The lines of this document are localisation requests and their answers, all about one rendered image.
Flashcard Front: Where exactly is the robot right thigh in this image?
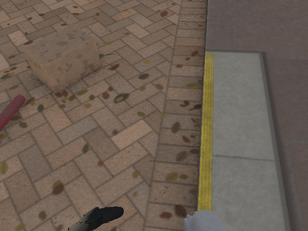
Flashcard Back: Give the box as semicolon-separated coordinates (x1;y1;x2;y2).
183;210;227;231

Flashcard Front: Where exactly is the robot left hand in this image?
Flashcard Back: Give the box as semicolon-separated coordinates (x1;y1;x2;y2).
67;206;124;231

